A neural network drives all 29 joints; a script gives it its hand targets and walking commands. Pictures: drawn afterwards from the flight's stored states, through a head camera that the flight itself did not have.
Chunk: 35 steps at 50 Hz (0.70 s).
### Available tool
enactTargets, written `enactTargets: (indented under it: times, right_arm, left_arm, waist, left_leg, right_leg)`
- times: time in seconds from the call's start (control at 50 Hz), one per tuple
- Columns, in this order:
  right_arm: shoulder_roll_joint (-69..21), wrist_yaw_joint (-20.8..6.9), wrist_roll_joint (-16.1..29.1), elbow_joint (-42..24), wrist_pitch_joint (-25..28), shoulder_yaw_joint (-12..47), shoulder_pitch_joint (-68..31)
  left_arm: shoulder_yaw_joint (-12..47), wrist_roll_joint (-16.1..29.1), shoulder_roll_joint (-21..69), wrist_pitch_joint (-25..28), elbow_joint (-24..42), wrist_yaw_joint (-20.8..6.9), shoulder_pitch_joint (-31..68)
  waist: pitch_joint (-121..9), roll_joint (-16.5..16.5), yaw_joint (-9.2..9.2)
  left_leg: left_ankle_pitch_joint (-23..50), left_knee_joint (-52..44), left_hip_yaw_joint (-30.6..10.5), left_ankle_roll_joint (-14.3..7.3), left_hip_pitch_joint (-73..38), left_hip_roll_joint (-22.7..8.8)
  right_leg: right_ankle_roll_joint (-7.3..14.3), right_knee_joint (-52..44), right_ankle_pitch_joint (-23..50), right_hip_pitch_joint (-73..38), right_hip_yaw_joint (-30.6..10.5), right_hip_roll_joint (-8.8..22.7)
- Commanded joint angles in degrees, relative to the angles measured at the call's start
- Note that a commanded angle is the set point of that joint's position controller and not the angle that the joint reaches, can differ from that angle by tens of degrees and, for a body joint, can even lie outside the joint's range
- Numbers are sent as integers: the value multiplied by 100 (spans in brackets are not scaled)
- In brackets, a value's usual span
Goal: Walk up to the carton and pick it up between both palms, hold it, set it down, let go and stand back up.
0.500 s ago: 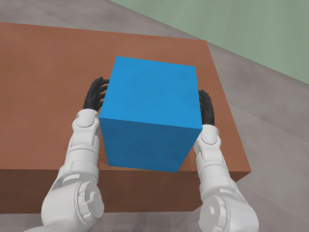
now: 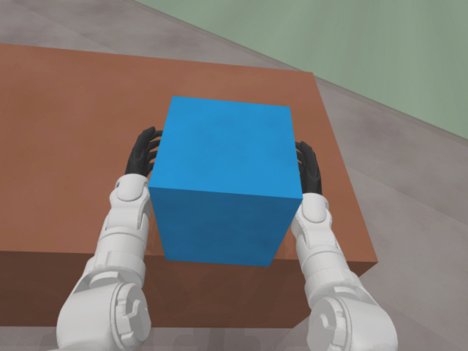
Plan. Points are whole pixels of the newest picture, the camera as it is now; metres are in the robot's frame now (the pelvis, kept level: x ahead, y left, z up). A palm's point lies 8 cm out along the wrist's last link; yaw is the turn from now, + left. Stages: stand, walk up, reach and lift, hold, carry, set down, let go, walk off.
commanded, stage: reach and lift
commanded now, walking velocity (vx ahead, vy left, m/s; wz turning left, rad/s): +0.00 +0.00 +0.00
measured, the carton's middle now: (224, 187) +0.41 +0.01 +0.03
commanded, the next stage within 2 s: none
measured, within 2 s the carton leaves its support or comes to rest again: leaves its support in 0.02 s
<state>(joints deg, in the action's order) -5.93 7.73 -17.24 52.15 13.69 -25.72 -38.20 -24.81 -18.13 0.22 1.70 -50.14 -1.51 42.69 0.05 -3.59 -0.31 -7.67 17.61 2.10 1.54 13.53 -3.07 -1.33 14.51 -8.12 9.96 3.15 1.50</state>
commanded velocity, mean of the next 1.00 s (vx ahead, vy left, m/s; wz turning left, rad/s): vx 0.00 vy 0.00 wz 0.00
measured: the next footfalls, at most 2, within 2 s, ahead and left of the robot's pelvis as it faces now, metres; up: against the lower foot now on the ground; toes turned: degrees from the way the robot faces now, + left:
none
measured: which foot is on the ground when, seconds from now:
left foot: down 0.00-1.00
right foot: down 0.00-1.00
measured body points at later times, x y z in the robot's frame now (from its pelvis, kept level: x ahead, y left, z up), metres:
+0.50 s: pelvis -0.03 +0.01 +0.00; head -0.05 +0.06 +0.45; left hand +0.39 +0.18 +0.15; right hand +0.38 -0.13 +0.15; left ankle +0.01 +0.13 -0.75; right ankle -0.01 -0.13 -0.75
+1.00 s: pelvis -0.02 +0.00 +0.00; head -0.05 +0.04 +0.45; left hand +0.38 +0.16 +0.17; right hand +0.37 -0.15 +0.16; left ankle +0.01 +0.13 -0.75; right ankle -0.01 -0.13 -0.75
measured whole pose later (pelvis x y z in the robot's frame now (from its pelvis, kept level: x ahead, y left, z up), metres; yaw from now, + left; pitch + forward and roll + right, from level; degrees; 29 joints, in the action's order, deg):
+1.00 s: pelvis -0.02 +0.00 +0.00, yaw +1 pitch -8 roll -1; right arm 0.4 8.4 3.1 44.6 -3.9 -8.7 -40.3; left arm -17.7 -17.9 0.9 -26.1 -24.9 0.3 39.3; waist 2.5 -4.4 -4.0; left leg -8.4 18.6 1.6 1.5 2.3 -3.0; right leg -1.3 14.8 -8.7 -2.0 4.1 1.6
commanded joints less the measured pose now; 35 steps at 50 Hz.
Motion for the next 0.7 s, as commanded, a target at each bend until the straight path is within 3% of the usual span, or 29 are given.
enactTargets:
  times: [0.0, 0.1, 0.22, 0.36, 0.56, 0.68]
  right_arm:
    - [-2810, -818, -122, -711, 433, 2116, -3983]
    - [-2634, -849, 91, -531, 154, 2079, -4043]
    - [-2373, -848, 366, -559, -442, 1845, -4193]
    - [-2152, -884, 604, -771, -774, 1614, -4754]
    - [-1806, -936, 1008, -961, -1143, 1801, -4570]
    - [-1923, -932, 1361, -1460, -1092, 2373, -4652]
  left_arm:
    - [2032, 150, 3111, 240, 487, -652, 3656]
    - [2121, 188, 3130, -20, 564, -624, 3751]
    - [1980, 201, 3053, -720, 807, -737, 3842]
    - [2019, 292, 3141, -1254, 1121, -750, 4291]
    - [1938, 194, 3098, -1882, 1470, -790, 3757]
    - [2334, 366, 3198, -1956, 2046, -750, 3727]
  waist:
    - [-3744, 499, 55]
    - [-3405, 600, 5]
    - [-2546, 543, -78]
    - [-2335, 616, -234]
    - [-2061, 655, -270]
    - [-2458, 716, -244]
  left_leg:
    - [2439, 153, 542, 178, -1201, 374]
    - [2213, 58, 519, 187, -1461, 369]
    - [1374, -236, 546, 98, -1566, 424]
    - [579, -400, 508, 78, -1686, 438]
    - [933, -312, 378, 154, -2137, 380]
    - [1930, 3, 314, 217, -2522, 375]
  right_leg:
    - [-167, 356, 2857, -1663, 307, -249]
    - [-116, 134, 2076, -1386, 325, -273]
    - [-134, -124, 929, -1194, 323, -253]
    - [-113, -190, 24, -936, 378, -273]
    - [-74, -250, -109, -855, 419, -367]
    - [-76, -177, 424, -964, 420, -436]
